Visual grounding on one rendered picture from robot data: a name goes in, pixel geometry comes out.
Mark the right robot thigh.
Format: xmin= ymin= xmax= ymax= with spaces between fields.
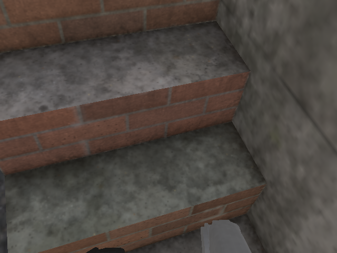
xmin=201 ymin=220 xmax=251 ymax=253

